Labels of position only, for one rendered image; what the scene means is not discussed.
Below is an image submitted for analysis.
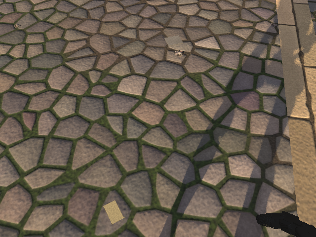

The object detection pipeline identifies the robot right hand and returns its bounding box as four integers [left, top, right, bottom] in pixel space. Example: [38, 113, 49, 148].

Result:
[256, 211, 316, 237]

